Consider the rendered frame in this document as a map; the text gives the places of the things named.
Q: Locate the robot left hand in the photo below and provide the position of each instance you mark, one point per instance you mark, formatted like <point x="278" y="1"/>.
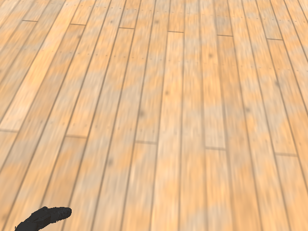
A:
<point x="42" y="217"/>

